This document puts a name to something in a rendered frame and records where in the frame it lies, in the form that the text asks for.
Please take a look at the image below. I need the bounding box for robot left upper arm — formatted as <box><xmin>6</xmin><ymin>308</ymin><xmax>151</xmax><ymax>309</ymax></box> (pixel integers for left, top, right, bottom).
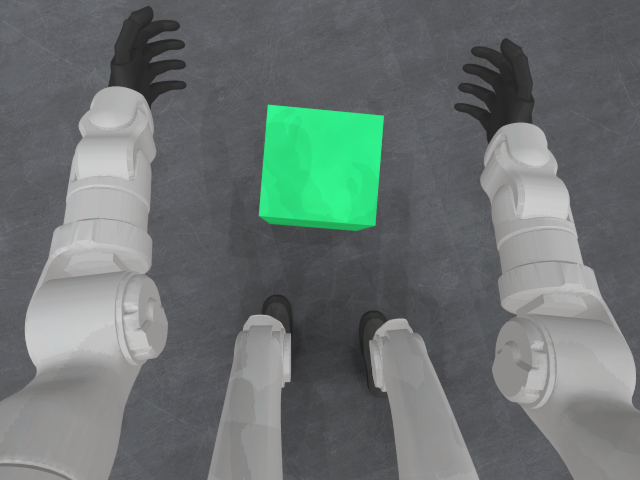
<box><xmin>0</xmin><ymin>270</ymin><xmax>168</xmax><ymax>480</ymax></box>

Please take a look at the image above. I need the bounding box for robot right upper arm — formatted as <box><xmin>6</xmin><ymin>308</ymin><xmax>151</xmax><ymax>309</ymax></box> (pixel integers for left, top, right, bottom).
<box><xmin>492</xmin><ymin>313</ymin><xmax>640</xmax><ymax>480</ymax></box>

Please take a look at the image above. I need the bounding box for carton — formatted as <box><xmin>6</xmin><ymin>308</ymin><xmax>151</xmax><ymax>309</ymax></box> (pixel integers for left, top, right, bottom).
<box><xmin>259</xmin><ymin>105</ymin><xmax>384</xmax><ymax>231</ymax></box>

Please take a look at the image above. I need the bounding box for right robot forearm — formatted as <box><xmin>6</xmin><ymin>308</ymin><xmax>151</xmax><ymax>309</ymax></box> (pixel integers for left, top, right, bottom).
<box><xmin>480</xmin><ymin>123</ymin><xmax>636</xmax><ymax>396</ymax></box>

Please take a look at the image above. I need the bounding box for robot right hand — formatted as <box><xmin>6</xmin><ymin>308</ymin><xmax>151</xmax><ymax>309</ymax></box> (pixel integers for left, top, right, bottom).
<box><xmin>454</xmin><ymin>38</ymin><xmax>535</xmax><ymax>144</ymax></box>

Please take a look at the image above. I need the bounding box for left robot shin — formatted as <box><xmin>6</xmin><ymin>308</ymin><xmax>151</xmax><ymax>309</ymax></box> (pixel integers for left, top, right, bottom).
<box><xmin>234</xmin><ymin>315</ymin><xmax>286</xmax><ymax>354</ymax></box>

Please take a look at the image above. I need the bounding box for robot left hand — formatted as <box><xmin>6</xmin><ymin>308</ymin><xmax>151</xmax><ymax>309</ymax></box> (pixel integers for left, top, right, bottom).
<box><xmin>108</xmin><ymin>6</ymin><xmax>187</xmax><ymax>110</ymax></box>

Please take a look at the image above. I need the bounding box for right robot thigh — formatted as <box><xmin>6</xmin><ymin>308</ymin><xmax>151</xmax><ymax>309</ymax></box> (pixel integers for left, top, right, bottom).
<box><xmin>369</xmin><ymin>329</ymin><xmax>479</xmax><ymax>480</ymax></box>

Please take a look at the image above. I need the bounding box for left robot forearm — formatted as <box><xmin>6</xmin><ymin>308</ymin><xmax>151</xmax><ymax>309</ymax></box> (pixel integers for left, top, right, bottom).
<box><xmin>25</xmin><ymin>86</ymin><xmax>156</xmax><ymax>366</ymax></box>

